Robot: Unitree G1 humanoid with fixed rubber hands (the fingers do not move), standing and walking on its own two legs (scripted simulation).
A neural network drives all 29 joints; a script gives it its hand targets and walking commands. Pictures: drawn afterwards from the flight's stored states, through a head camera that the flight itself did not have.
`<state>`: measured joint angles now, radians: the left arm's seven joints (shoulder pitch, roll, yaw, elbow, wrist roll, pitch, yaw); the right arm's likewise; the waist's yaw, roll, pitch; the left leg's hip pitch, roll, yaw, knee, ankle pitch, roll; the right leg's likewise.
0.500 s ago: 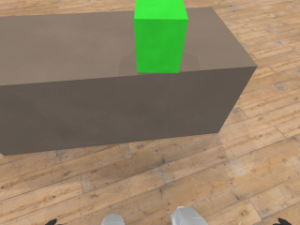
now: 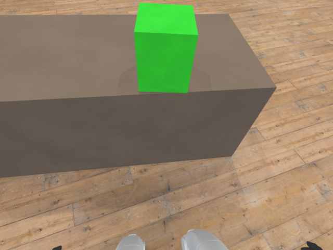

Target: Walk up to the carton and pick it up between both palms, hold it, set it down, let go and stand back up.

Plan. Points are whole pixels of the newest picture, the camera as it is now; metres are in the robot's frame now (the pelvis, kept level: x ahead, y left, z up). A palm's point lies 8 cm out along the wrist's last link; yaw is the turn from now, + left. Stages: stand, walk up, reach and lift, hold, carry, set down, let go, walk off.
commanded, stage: walk up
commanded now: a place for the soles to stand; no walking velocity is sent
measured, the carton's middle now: (164, 50) +0.79 +0.01 +0.02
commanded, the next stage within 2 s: none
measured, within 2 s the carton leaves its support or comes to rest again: neither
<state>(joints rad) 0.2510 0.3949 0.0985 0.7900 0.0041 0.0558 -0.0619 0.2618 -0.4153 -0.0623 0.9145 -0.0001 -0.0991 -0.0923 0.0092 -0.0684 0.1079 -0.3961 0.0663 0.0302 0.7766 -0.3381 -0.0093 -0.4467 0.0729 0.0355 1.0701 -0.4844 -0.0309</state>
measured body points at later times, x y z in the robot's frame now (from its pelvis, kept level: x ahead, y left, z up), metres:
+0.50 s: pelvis +0.01 -0.04 -0.01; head +0.04 -0.03 +0.44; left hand +0.08 +0.28 -0.12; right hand +0.09 -0.37 -0.11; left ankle +0.02 +0.10 -0.71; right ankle +0.05 -0.16 -0.71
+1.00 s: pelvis -0.01 -0.04 -0.01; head +0.00 -0.02 +0.44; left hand +0.08 +0.28 -0.12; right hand +0.08 -0.37 -0.10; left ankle +0.02 +0.10 -0.71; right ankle +0.04 -0.16 -0.71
